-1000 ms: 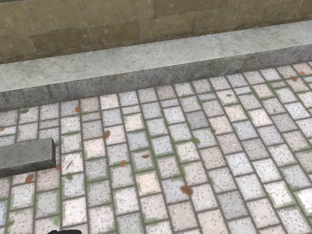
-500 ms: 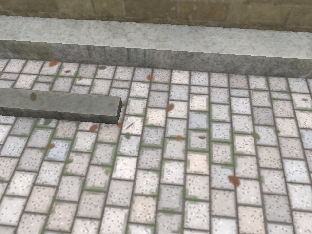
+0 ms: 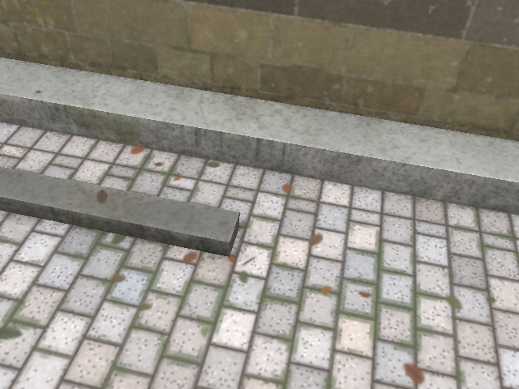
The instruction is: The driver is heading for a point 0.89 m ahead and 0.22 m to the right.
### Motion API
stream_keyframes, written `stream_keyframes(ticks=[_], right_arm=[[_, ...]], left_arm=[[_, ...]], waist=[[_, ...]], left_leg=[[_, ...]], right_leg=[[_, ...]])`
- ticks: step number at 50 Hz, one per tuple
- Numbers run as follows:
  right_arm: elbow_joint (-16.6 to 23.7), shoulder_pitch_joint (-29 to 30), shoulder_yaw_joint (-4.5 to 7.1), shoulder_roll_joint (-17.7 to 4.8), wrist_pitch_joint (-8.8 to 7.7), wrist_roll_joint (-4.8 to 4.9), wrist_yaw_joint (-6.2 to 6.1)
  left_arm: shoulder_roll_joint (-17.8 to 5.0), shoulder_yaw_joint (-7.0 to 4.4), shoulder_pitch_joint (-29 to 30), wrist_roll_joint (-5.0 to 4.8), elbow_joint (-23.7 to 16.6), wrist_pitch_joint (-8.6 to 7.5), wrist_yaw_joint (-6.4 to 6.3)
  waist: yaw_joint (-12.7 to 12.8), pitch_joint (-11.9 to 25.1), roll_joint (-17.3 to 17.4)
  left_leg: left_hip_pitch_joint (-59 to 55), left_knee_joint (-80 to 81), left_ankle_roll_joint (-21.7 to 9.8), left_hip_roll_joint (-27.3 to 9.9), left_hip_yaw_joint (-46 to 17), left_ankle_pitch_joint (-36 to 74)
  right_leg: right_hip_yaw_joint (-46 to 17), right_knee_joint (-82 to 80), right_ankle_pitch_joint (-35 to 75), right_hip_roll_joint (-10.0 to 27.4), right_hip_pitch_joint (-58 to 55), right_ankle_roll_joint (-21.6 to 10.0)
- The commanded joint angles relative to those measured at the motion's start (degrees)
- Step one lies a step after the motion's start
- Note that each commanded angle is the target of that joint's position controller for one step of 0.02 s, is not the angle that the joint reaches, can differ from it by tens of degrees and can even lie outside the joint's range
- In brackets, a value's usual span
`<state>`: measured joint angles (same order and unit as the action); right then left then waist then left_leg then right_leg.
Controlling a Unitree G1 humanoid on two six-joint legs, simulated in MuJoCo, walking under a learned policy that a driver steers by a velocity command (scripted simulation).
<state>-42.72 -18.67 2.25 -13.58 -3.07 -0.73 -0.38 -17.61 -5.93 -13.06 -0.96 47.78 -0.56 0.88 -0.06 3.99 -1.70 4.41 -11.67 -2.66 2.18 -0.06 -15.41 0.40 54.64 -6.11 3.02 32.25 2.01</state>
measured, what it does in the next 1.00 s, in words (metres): goes down, turning right: right foot, then left foot 0.06 m lower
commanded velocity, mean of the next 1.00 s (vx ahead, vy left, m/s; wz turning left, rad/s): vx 0.47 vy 0.00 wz -0.31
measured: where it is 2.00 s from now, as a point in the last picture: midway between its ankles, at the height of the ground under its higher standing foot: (349, 322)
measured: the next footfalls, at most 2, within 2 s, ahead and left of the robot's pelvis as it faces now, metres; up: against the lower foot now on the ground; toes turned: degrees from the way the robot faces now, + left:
right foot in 0.24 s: +0.07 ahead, -0.17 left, -0.01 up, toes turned -11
left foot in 0.74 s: +0.53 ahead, -0.08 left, -0.07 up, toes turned -23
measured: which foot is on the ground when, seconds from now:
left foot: down 0.00-0.24, up 0.26-0.72, down 0.74-1.00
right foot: up 0.00-0.22, down 0.24-0.74, up 0.76-1.00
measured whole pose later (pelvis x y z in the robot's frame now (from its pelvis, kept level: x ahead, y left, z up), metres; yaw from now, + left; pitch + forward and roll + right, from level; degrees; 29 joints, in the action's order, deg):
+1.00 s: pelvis +0.48 -0.14 -0.07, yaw -22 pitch +2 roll +2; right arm -50.8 -18.6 2.9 -13.7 -5.7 0.2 1.5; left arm -15.5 -3.5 -8.9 0.2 42.9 -4.5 -1.2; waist -2.5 -2.7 -1.9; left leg 9.2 -17.3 -5.1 6.4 0.4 -10.4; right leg -3.6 55.7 -11.6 6.1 38.9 0.9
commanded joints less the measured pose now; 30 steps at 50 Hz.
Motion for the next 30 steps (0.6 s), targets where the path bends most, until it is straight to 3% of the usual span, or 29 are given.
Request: stream_keyframes(ticks=[1,6,9,11,12,13,14,15,16,17,18,19,20,21,24,26,30], right_arm=[[3.1,4.1,2.87,-10.0,-1.15,-0.01,-0.08],[2.3,10.2,3.33,-10.5,-1.17,0.58,0.35],[1.6,12.8,3.54,-10.2,-1.31,1.77,1.13],[1.6,15.9,3.21,-8.6,-1.26,2.71,1.49],[2.4,16.6,2.54,-6.5,-1.24,2.04,1.46],[4.8,16.4,1.03,-2.3,-1.48,0.55,1.92],[9.2,15.4,0.62,-1.7,-3.14,1.9,2.4],[9.7,18.5,1.22,-6.1,-4.67,4.26,2.9],[9.7,20.9,1.53,-7.8,-5.15,4.15,3.02],[9.5,22.0,1.37,-6.8,-5.09,2.73,2.58],[9.5,22.0,1.51,-6.7,-4.81,1.76,2.44],[9.0,22.4,2.09,-7.9,-4.54,1.53,2.66],[9.1,24.1,1.97,-7.0,-4.3,1.15,2.77],[9.6,26.6,2.48,-7.4,-4.37,1.41,2.87],[10.7,31.4,1.76,-3.0,-4.18,0.94,3.52],[11.4,33.0,1.29,-1.2,-4.15,1.06,4.24],[12.5,33.8,1.51,-2.4,-4.62,1.51,5.31]], left_arm=[[-4.5,-0.87,1.0,-0.29,-3.5,-0.3,-0.06],[-4.0,-0.92,-3.5,-0.43,-3.6,0.71,0.19],[-3.4,-0.81,-7.3,-0.83,-3.1,1.35,0.4],[-2.9,-1.03,-15.8,-0.56,-0.2,0.96,0.71],[-5.1,-2.21,-25.4,0.11,3.8,0.21,0.86],[-9.1,-2.24,-25.5,0.14,3.5,-1.01,0.92],[-10.5,-1.18,-21.6,0.41,-0.3,-3.39,1.92],[-7.9,-0.65,-18.5,0.51,-1.3,-4.6,2.47],[-6.5,-0.2,-16.4,0.24,-2.2,-4.98,2.32],[-6.9,-0.05,-15.3,-0.07,-2.7,-5.09,2.03],[-5.6,0.64,-14.2,-0.3,-3.2,-5.03,1.19],[-3.5,1.39,-14.1,-0.05,-3.4,-5.25,0.06],[-2.7,1.65,-15.5,-0.11,-3.0,-5.26,-0.92],[-2.1,1.83,-18.1,-0.26,-1.9,-5.4,-1.7],[-1.2,2.07,-20.0,-0.47,-0.2,-4.16,-3.72],[-2.3,1.64,-19.2,-0.32,0.0,-3.7,-4.0],[-1.4,1.03,-19.5,-0.91,1.3,-3.59,-3.88]], waist=[[1.2,-5.0,8.3],[4.0,-6.0,8.8],[4.8,-7.9,8.0],[8.5,-8.5,4.0],[11.5,-6.7,-4.1],[7.3,-10.0,-18.8],[1.8,-7.6,-23.9],[2.3,-8.1,-13.6],[2.2,-8.2,-5.4],[2.1,-7.4,-0.8],[1.4,-7.1,0.5],[1.5,-6.7,0.8],[2.6,-6.6,-0.8],[3.5,-6.9,-1.0],[4.8,-7.7,-1.2],[5.6,-8.5,-4.0],[6.8,-9.9,-4.0]], left_leg=[[-1.2,6.0,-8.2,-17.4,-8.7,-1.3],[1.6,5.6,-6.9,-18.2,-1.4,-1.3],[3.5,1.0,-7.0,-18.3,2.2,-2.2],[7.5,-14.4,-5.9,-14.4,7.6,4.2],[13.4,-34.5,-4.3,-8.8,10.2,8.0],[29.4,-56.1,-0.7,-2.4,7.3,-14.3],[43.6,-63.0,0.2,3.6,0.0,-17.3],[46.7,-64.2,-1.1,-0.4,-3.4,-13.2],[45.3,-60.6,-2.0,-3.1,-4.1,-8.3],[44.2,-59.6,-1.7,-4.1,-3.3,-7.2],[42.1,-54.5,-1.1,-5.1,-3.8,-4.1],[39.8,-48.2,-0.7,-6.0,-4.5,2.4],[38.7,-44.2,0.0,-4.9,-3.0,6.6],[39.7,-38.9,0.5,-4.6,-4.1,12.8],[34.3,-23.1,1.6,-0.8,-1.6,24.7],[28.8,-16.9,1.8,0.5,-0.5,29.7],[27.7,-12.5,0.4,-1.8,-3.1,32.8]], right_leg=[[-0.8,0.1,-0.8,1.2,5.6,-0.5],[0.9,-4.4,-6.2,3.5,-3.4,-3.0],[3.5,-9.1,-11.7,4.2,-9.2,-5.3],[8.7,-21.4,-11.3,0.2,-19.0,-7.4],[7.3,-26.5,-13.0,-3.1,-28.2,-9.1],[-14.9,-30.2,-8.7,6.4,-29.0,-14.6],[-41.9,-42.5,-10.6,12.9,-32.5,-23.8],[-45.3,-46.4,-16.8,17.4,-31.8,-25.0],[-39.6,-44.9,-15.5,16.5,-29.8,-22.5],[-36.1,-43.5,-12.2,15.6,-29.9,-20.9],[-31.3,-43.1,-8.7,14.0,-28.7,-19.4],[-26.2,-43.4,-5.7,11.8,-28.9,-17.4],[-22.5,-43.8,-0.2,10.1,-29.9,-16.2],[-20.2,-43.4,2.3,8.9,-32.3,-14.8],[-14.1,-42.7,2.3,4.3,-29.2,-12.5],[-13.0,-42.7,-0.1,3.4,-24.9,-11.5],[-14.1,-37.4,-3.4,5.1,-27.0,-10.8]])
